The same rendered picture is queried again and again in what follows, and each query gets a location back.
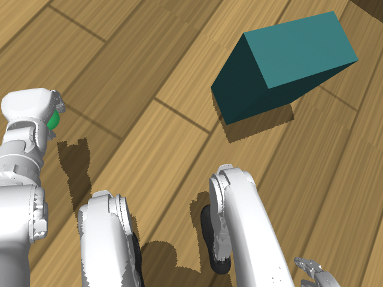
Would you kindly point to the right robot hand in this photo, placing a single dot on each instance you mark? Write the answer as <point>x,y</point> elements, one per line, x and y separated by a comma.
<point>313,269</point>

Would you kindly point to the left robot arm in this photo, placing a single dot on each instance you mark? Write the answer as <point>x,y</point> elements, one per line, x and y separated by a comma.
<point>23,210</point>

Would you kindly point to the right robot foot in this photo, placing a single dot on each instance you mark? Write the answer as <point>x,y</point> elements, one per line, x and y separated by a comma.
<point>219,267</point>

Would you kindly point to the left robot foot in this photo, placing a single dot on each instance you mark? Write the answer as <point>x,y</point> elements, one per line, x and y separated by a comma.
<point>138,260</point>

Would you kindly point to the left robot hand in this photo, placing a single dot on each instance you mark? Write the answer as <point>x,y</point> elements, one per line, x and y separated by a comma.
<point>38,103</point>

